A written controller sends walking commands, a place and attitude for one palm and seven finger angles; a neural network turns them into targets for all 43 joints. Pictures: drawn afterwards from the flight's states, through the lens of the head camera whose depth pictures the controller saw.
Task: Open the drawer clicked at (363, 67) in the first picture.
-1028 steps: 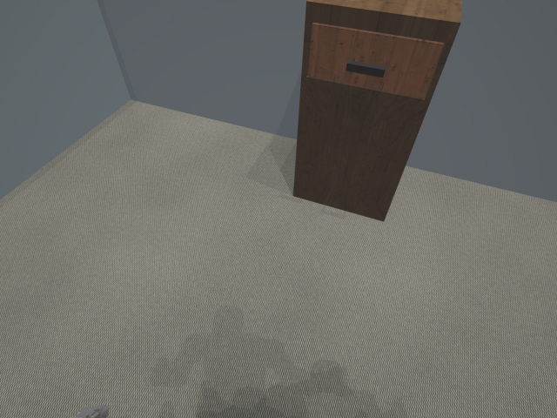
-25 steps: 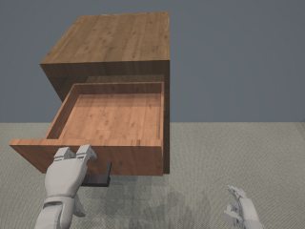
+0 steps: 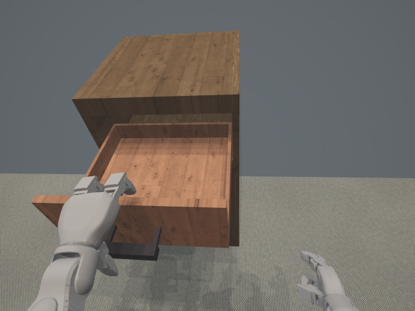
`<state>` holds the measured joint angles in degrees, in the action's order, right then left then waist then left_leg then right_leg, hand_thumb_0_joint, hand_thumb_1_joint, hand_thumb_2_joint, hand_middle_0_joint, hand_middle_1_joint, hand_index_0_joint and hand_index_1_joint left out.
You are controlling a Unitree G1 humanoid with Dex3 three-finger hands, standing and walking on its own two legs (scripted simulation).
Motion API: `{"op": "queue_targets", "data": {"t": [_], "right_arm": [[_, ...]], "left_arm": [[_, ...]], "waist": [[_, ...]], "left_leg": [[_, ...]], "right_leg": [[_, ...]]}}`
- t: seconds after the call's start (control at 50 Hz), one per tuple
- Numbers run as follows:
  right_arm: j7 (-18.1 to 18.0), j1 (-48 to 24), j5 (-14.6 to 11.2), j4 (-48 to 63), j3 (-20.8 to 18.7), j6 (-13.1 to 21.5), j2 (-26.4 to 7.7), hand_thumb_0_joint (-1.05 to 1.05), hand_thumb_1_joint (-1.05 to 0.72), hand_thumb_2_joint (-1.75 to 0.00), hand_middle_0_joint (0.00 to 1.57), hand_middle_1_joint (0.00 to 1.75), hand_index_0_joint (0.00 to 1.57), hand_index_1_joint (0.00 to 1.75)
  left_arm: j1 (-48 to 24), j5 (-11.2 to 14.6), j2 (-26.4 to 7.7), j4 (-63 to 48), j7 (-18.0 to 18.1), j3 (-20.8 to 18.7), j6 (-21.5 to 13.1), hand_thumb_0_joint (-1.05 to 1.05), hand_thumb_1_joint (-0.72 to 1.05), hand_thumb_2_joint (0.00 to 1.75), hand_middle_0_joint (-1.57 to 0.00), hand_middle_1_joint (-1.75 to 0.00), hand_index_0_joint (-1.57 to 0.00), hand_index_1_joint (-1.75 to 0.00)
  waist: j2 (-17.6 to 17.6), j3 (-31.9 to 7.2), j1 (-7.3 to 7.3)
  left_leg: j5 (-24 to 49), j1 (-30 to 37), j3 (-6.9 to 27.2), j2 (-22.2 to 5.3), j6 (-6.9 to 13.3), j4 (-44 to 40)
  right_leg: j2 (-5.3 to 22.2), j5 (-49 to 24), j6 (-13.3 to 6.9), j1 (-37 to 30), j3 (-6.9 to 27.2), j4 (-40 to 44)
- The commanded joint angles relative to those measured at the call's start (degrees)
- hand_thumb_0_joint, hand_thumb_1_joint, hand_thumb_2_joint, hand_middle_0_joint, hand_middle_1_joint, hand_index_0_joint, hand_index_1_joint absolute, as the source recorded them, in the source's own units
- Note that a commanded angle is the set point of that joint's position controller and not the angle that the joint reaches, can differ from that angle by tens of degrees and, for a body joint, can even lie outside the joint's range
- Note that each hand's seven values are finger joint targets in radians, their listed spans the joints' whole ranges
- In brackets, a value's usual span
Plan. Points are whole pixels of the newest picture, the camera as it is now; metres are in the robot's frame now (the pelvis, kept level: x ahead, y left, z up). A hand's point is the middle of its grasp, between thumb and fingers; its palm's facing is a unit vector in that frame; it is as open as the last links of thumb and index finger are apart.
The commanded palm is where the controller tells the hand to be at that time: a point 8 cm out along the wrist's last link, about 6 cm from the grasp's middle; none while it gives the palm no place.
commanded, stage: lift the hand off the handle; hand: left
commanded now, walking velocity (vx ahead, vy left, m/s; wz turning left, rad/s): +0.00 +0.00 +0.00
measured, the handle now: (132, 240) +0.25 +0.23 -0.03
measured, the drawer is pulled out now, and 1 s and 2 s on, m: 0.30 0.30 0.30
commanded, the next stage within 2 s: draw the hand back to the body in 0.28 s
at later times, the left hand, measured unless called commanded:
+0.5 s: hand (99, 226) +0.20 +0.22 +0.11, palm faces +0.10 -0.11 -0.99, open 13.9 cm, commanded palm +0.17 +0.22 +0.17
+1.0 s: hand (76, 236) +0.18 +0.25 +0.11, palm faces +0.09 -0.09 -0.99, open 13.9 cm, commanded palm +0.15 +0.25 +0.17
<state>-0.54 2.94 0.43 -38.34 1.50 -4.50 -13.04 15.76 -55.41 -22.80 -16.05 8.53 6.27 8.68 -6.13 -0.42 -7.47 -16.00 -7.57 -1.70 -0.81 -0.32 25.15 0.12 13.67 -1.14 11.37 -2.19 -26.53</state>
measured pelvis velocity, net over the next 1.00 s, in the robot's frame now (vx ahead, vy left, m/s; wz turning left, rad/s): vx -0.01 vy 0.00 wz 0.00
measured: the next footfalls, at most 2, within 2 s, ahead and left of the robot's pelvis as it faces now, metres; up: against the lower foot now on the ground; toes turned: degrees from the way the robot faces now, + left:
none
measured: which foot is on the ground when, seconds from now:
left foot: down 0.00-1.00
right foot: down 0.00-1.00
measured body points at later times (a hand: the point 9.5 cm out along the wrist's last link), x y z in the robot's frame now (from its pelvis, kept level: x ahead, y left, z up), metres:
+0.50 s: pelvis -0.01 +0.00 +0.00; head -0.02 -0.05 +0.45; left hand +0.19 +0.23 +0.17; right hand +0.23 -0.19 -0.09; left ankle -0.03 +0.12 -0.74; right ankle +0.01 -0.11 -0.74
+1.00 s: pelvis -0.01 +0.00 +0.00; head -0.02 -0.04 +0.45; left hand +0.17 +0.25 +0.17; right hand +0.22 -0.20 -0.09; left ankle -0.03 +0.12 -0.74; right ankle +0.01 -0.11 -0.74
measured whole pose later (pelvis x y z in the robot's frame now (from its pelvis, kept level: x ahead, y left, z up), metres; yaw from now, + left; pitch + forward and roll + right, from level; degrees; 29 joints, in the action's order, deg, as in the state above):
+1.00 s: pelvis -0.01 +0.00 +0.00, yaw +0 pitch -3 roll +0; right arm -0.9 4.0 -0.6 -37.0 1.3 -3.6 -15.2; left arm 22.4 -49.3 -28.4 -22.7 3.9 -2.6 5.1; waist -6.7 1.3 -7.2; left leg -14.0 -6.4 -1.5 -0.8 -0.2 23.3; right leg 0.0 11.2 -1.0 9.6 -2.3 -23.6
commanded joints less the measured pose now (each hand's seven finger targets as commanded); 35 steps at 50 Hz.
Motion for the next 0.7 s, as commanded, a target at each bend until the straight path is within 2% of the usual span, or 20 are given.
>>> {"op": "queue_targets", "data": {"t": [0.0, 0.04, 0.12, 0.14, 0.2, 0.24, 0.26, 0.28, 0.32, 0.34, 0.38, 0.42, 0.44, 0.48, 0.52, 0.54, 0.58, 0.62, 0.64, 0.68], "right_arm": [[0.04, -11.3, -0.33, 9.91, -0.98, 2.11, -4.89, 0.0, -0.9, -0.9, 0.2, 0.3, 0.2, 0.3], [0.22, -11.78, -0.34, 10.49, -0.54, 2.27, -4.81, 0.0, -0.9, -0.9, 0.2, 0.3, 0.2, 0.3], [0.17, -12.87, -0.93, 10.75, -0.64, 2.0, -5.23, 0.0, -0.9, -0.9, 0.2, 0.3, 0.2, 0.3], [0.44, -12.06, -0.53, 10.64, -0.36, 2.27, -4.92, 0.0, -0.9, -0.9, 0.2, 0.3, 0.2, 0.3], [0.68, -11.87, -0.9, 10.32, -0.8, 1.83, -5.25, 0.0, -0.9, -0.9, 0.2, 0.3, 0.2, 0.3], [1.12, -11.92, -0.92, 10.77, -0.37, 2.12, -5.24, 0.0, -0.9, -0.9, 0.2, 0.3, 0.2, 0.3], [0.94, -11.68, -1.1, 10.03, -0.81, 1.69, -5.36, 0.0, -0.9, -0.9, 0.2, 0.3, 0.2, 0.3], [0.99, -11.79, -0.87, 10.71, -0.67, 1.77, -5.68, 0.0, -0.9, -0.9, 0.2, 0.3, 0.2, 0.3], [0.9, -12.85, -1.22, 10.98, -0.68, 1.82, -5.85, 0.0, -0.9, -0.9, 0.2, 0.3, 0.2, 0.3], [1.14, -12.14, -0.68, 11.44, -0.37, 2.17, -5.32, 0.0, -0.9, -0.9, 0.2, 0.3, 0.2, 0.3], [0.73, -11.38, -0.66, 10.64, -0.97, 2.16, -5.63, 0.0, -0.9, -0.9, 0.2, 0.3, 0.2, 0.3], [0.57, -12.36, -1.02, 11.0, -0.82, 2.43, -5.81, 0.0, -0.9, -0.9, 0.2, 0.3, 0.2, 0.3], [0.71, -11.68, -0.53, 10.76, -0.57, 2.66, -5.27, 0.0, -0.9, -0.9, 0.2, 0.3, 0.2, 0.3], [0.34, -11.3, -0.68, 10.06, -1.05, 2.45, -5.58, 0.0, -0.9, -0.9, 0.2, 0.3, 0.2, 0.3], [0.01, -12.57, -1.14, 10.54, -0.88, 2.75, -5.67, 0.0, -0.9, -0.9, 0.2, 0.3, 0.2, 0.3], [0.08, -11.64, -0.67, 10.23, -0.76, 3.09, -5.46, 0.0, -0.9, -0.9, 0.2, 0.3, 0.2, 0.3], [-0.27, -11.25, -0.71, 10.3, -1.18, 3.12, -5.69, 0.0, -0.9, -0.9, 0.2, 0.3, 0.2, 0.3], [-0.42, -12.22, -1.27, 10.36, -0.97, 3.37, -5.9, 0.0, -0.9, -0.9, 0.2, 0.3, 0.2, 0.3], [-0.2, -11.46, -0.76, 10.57, -0.79, 3.7, -5.53, 0.0, -0.9, -0.9, 0.2, 0.3, 0.2, 0.3], [-0.45, -10.75, -0.67, 10.45, -1.38, 3.62, -5.99, 0.0, -0.9, -0.9, 0.2, 0.3, 0.2, 0.3]], "left_arm": [[-10.34, -0.01, -10.01, -12.3, -0.38, -7.03, 1.49, 0.0, -0.5, 0.3, -0.3, -1.2, -0.3, -1.2], [-12.38, 0.24, -10.48, -14.47, -1.54, -7.4, 1.67, 0.0, -0.5, 0.3, -0.3, -1.2, -0.3, -1.2], [-12.4, 2.19, -12.76, -16.04, -2.85, -9.84, 1.46, 0.0, -0.5, 0.3, -0.3, -1.2, -0.3, -1.2], [-12.65, 1.53, -11.05, -16.92, -3.27, -8.01, 1.17, 0.0, -0.5, 0.3, -0.3, -1.2, -0.3, -1.2], [-8.96, 2.43, -10.46, -14.96, -4.0, -7.93, 1.21, 0.0, -0.5, 0.3, -0.3, -1.2, -0.3, -1.2], [-9.07, 2.6, -10.02, -15.69, -4.59, -7.93, 1.33, 0.0, -0.5, 0.3, -0.3, -1.2, -0.3, -1.2], [-7.51, 2.89, -11.63, -14.22, -4.45, -9.5, 1.11, 0.0, -0.5, 0.3, -0.3, -1.2, -0.3, -1.2], [-7.95, 2.49, -10.94, -15.74, -4.4, -8.63, 0.91, 0.0, -0.5, 0.3, -0.3, -1.2, -0.3, -1.2], [-9.28, 2.83, -13.47, -16.8, -3.95, -11.48, 0.7, 0.0, -0.5, 0.3, -0.3, -1.2, -0.3, -1.2], [-10.57, 1.99, -10.47, -18.4, -3.94, -8.25, 0.21, 0.0, -0.5, 0.3, -0.3, -1.2, -0.3, -1.2], [-8.36, 2.2, -12.4, -16.35, -3.25, -10.59, -0.65, 0.0, -0.5, 0.3, -0.3, -1.2, -0.3, -1.2], [-8.72, 3.01, -14.72, -17.51, -2.55, -13.22, -0.8, 0.0, -0.5, 0.3, -0.3, -1.2, -0.3, -1.2], [-9.25, 2.09, -12.67, -16.87, -2.55, -11.25, -1.0, 0.0, -0.5, 0.3, -0.3, -1.2, -0.3, -1.2], [-8.18, 2.8, -13.13, -14.29, -2.58, -11.83, -1.24, 0.0, -0.5, 0.3, -0.3, -1.2, -0.3, -1.2], [-10.29, 3.72, -14.91, -14.9, -2.69, -13.49, -1.19, 0.0, -0.5, 0.3, -0.3, -1.2, -0.3, -1.2], [-11.05, 2.84, -13.84, -14.77, -2.9, -12.14, -1.56, 0.0, -0.5, 0.3, -0.3, -1.2, -0.3, -1.2], [-9.23, 3.76, -13.56, -14.1, -3.26, -11.87, -1.97, 0.0, -0.5, 0.3, -0.3, -1.2, -0.3, -1.2], [-9.69, 4.59, -15.38, -14.21, -3.47, -13.79, -2.11, 0.0, -0.5, 0.3, -0.3, -1.2, -0.3, -1.2], [-10.47, 3.87, -13.14, -15.32, -3.77, -11.38, -2.64, 0.0, -0.5, 0.3, -0.3, -1.2, -0.3, -1.2], [-6.74, 4.2, -14.33, -14.61, -3.66, -13.11, -3.23, 0.0, -0.5, 0.3, -0.3, -1.2, -0.3, -1.2]], "waist": [[4.18, -7.14, 0.19], [3.82, -9.28, 0.02], [2.06, -7.95, 0.46], [2.72, -9.92, -0.04], [4.44, -6.29, 0.27], [4.59, -7.69, 0.05], [5.21, -5.84, 0.46], [4.57, -6.8, 0.04], [3.93, -6.98, 0.34], [3.61, -9.13, -0.07], [4.47, -7.66, -0.04], [2.61, -7.66, 0.12], [2.86, -8.32, -0.15], [4.59, -5.33, 0.25], [3.06, -5.4, 0.62], [3.55, -7.32, 0.3], [4.4, -6.42, 0.37], [1.89, -5.4, 0.87], [2.84, -7.08, 0.44], [4.56, -7.0, 0.1]], "left_leg": [[16.47, -0.14, 0.53, 1.63, 1.44, -4.51], [16.57, 0.64, 0.58, 1.49, 1.7, -4.46], [16.2, 1.14, 1.11, 1.15, 1.36, -5.0], [17.53, 1.72, 0.81, 1.42, 1.68, -4.89], [17.22, 1.18, 0.6, 1.42, 1.45, -5.57], [16.59, 0.79, 0.49, 1.31, 1.55, -5.41], [16.46, 0.61, 0.55, 1.27, 1.35, -5.76], [16.69, 0.84, 0.3, 1.46, 1.46, -5.56], [14.75, 0.38, 0.73, 0.99, 1.24, -5.34], [15.97, 1.2, 0.6, 1.39, 1.62, -5.15], [15.39, 1.27, 0.39, 1.48, 1.51, -5.14], [14.18, 0.92, 0.97, 1.22, 1.25, -4.97], [14.56, 1.01, 0.53, 1.52, 1.46, -4.87], [13.47, 0.63, 0.62, 1.55, 1.43, -5.46], [11.43, 0.64, 1.0, 1.34, 1.34, -5.43], [12.47, 1.01, 0.64, 1.63, 1.59, -5.12], [12.39, 1.08, 0.55, 1.8, 1.65, -5.38], [11.1, 0.72, 0.98, 1.44, 1.31, -5.44], [12.07, 1.12, 0.88, 1.67, 1.57, -5.31], [12.85, 1.07, 0.67, 1.68, 1.61, -5.29]], "right_leg": [[-0.91, -11.93, -0.54, -7.01, 1.62, 4.43], [-0.58, -11.44, -0.62, -8.3, 1.77, 4.53], [-1.01, -11.59, -0.61, -8.49, 2.62, 5.52], [-0.46, -12.11, -0.6, -9.35, 1.87, 5.22], [-0.8, -12.43, -0.35, -8.15, 1.87, 6.13], [-0.49, -11.68, -0.47, -9.15, 1.82, 5.85], [-0.93, -11.87, -0.45, -8.51, 2.29, 6.27], [-0.59, -12.57, -0.34, -8.83, 2.2, 6.1], [-1.02, -10.53, -0.49, -8.39, 3.32, 6.31], [-0.31, -10.99, -0.55, -9.11, 2.39, 5.88], [-0.56, -10.48, -0.41, -8.23, 2.73, 6.56], [-0.81, -9.75, -0.64, -8.15, 3.92, 6.74], [-0.19, -9.11, -0.6, -8.2, 2.9, 6.53], [-0.45, -8.09, -0.43, -6.76, 2.99, 7.37], [-0.62, -5.64, -0.47, -6.35, 4.05, 7.98], [0.0, -6.04, -0.44, -7.17, 3.07, 7.5], [0.01, -6.77, -0.15, -7.08, 2.81, 7.73], [-0.43, -5.16, -0.41, -6.2, 3.76, 8.15], [0.06, -5.53, -0.39, -6.82, 2.6, 7.6], [-0.05, -7.2, -0.17, -7.15, 2.57, 7.48]]}}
